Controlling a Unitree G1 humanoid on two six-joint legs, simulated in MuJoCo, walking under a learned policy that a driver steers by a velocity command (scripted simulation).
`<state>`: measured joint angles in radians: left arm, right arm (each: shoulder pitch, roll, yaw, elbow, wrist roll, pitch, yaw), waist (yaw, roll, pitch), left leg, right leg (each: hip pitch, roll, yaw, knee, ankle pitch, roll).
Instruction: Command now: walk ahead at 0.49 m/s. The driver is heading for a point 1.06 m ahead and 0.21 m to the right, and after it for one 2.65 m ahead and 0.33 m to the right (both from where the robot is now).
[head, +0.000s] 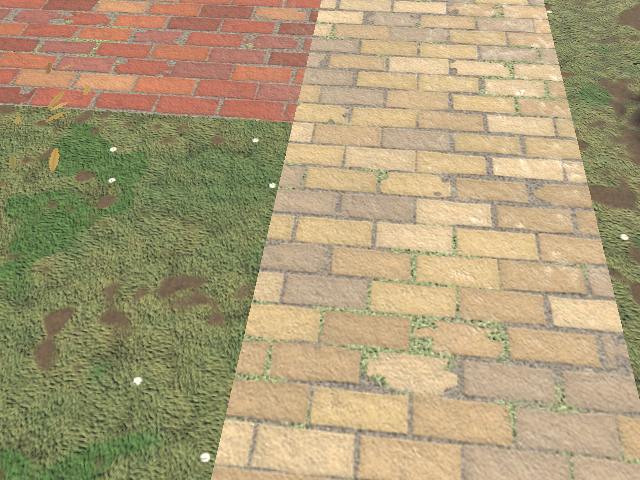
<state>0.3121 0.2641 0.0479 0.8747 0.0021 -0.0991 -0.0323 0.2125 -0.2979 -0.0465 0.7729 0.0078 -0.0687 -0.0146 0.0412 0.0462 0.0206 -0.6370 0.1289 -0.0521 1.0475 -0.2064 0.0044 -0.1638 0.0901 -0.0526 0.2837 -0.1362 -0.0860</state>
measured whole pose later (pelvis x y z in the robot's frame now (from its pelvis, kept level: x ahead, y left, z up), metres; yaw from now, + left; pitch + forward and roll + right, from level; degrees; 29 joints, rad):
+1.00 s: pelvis +0.56 +0.00 -0.01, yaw -2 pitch +1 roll +0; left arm 0.23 0.27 0.05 0.82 0.00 -0.07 -0.04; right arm 0.26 -0.30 -0.04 0.85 0.01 -0.10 0.00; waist 0.01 0.03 0.03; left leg -0.45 0.06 -0.02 1.11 -0.34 0.03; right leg -0.30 0.06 -0.02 0.42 -0.14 -0.07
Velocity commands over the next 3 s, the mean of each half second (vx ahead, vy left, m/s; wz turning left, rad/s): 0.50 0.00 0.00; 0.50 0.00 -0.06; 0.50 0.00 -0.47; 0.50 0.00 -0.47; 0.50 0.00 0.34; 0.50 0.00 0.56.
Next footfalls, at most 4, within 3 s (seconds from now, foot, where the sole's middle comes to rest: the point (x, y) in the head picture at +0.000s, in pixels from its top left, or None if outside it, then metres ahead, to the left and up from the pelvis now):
0.28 left None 0.35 0.16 -0.78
0.84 right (390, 413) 0.64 -0.08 -0.78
1.34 left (307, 304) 0.93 0.12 -0.78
1.86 right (445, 261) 1.07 -0.24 -0.78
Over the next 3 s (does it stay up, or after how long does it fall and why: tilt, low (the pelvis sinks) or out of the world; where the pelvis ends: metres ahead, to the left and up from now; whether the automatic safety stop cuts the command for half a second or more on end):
stays up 1.58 -0.36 -0.01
